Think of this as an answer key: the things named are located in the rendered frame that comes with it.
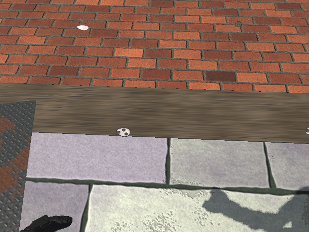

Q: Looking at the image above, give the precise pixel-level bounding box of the robot left hand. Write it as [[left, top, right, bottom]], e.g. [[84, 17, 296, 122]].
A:
[[19, 215, 72, 232]]

